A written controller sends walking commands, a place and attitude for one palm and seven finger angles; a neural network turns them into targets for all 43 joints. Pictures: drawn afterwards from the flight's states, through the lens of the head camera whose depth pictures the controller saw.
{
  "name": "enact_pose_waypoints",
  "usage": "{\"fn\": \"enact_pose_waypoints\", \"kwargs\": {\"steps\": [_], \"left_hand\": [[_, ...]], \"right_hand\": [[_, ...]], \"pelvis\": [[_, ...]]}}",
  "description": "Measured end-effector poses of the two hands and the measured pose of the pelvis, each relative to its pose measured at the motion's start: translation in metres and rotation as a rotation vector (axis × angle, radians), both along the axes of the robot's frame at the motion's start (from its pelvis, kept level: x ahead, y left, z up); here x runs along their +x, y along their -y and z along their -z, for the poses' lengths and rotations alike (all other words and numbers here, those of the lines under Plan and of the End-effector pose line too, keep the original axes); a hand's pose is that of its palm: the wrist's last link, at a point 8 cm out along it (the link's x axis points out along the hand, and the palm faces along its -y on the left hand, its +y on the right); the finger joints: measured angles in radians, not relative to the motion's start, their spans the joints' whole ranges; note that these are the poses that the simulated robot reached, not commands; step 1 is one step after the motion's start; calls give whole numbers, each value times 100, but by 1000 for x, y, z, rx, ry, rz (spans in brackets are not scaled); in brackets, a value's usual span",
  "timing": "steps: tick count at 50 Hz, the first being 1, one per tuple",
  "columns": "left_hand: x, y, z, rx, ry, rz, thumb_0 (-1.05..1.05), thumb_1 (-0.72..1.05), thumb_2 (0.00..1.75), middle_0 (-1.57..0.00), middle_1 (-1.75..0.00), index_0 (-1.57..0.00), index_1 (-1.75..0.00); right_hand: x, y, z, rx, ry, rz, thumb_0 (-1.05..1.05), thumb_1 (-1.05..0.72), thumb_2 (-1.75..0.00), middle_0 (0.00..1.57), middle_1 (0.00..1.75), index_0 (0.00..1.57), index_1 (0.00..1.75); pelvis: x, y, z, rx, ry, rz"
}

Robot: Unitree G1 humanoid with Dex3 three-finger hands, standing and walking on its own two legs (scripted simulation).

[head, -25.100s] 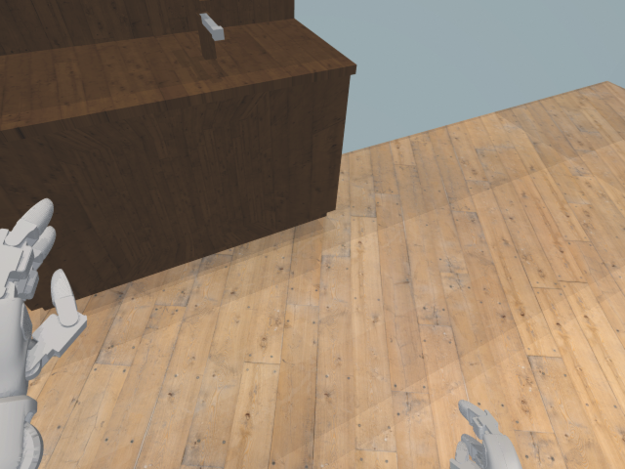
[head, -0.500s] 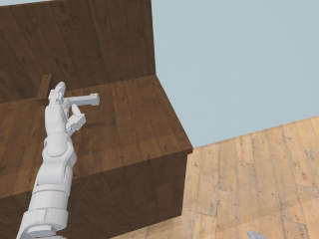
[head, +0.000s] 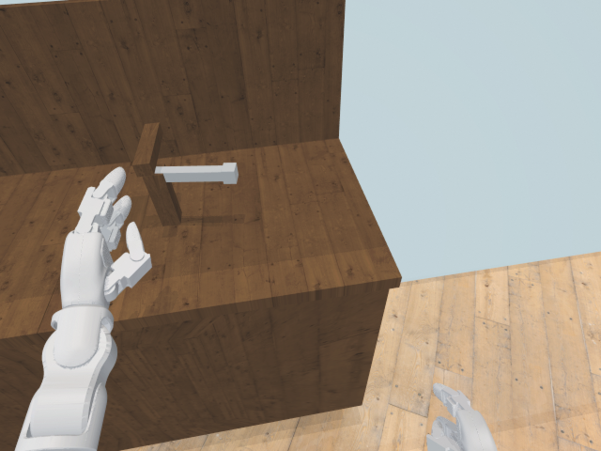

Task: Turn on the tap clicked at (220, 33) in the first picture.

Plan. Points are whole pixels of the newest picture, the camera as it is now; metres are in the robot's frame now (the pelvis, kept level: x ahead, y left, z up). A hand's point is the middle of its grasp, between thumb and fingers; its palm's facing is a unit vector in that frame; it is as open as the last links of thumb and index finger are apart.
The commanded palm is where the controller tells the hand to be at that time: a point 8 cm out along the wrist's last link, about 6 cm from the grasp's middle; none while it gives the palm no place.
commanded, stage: draw the hand back beside the body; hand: left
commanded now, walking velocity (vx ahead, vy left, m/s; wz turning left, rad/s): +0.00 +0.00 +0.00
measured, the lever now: (230, 173) +0.55 +0.20 +0.08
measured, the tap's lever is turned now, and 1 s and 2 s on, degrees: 80 80 80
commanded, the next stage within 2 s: step back with the hand held close in 0.64 s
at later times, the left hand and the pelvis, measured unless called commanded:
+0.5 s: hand (90, 313) +0.20 +0.25 +0.16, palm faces +0.45 -0.82 -0.35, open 7.4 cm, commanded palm +0.16 +0.28 +0.17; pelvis +0.01 +0.00 +0.00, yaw +1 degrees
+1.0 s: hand (103, 316) +0.20 +0.24 +0.14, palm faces +0.37 -0.82 -0.44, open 7.4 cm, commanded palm +0.15 +0.28 +0.17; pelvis -0.01 +0.00 +0.00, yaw +0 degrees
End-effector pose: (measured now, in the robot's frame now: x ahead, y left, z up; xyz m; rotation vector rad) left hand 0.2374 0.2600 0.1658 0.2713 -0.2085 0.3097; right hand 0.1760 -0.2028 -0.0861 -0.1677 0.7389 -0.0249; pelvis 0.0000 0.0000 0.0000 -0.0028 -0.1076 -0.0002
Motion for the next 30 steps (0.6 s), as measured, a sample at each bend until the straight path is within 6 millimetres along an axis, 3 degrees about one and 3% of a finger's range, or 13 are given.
{"fn": "enact_pose_waypoints", "kwargs": {"steps": [8,15,22,30], "left_hand": [[-32,-14,-7,55,22,-60,1,90,90,-20,-28,-20,-28],[-48,-17,2,83,-33,-81,1,89,90,-20,-29,-20,-30],[-75,-22,-4,126,-43,-128,1,89,90,-21,-30,-21,-30],[-78,-19,-3,110,-18,-151,1,89,90,-21,-30,-21,-30]], "right_hand": [[-5,5,12,-24,-57,-22,1,-90,-90,20,30,20,30],[6,12,4,-32,-10,-3,1,-90,-90,20,30,20,30],[19,15,-5,-41,54,-12,1,-90,-90,20,30,20,30],[21,13,-5,-35,71,-31,1,-90,-90,20,30,20,30]], "pelvis": [[6,-3,0,-5,-1,-17],[11,-2,0,-8,-9,-10],[13,0,1,-12,-9,-13],[7,5,1,-6,-6,-25]]}}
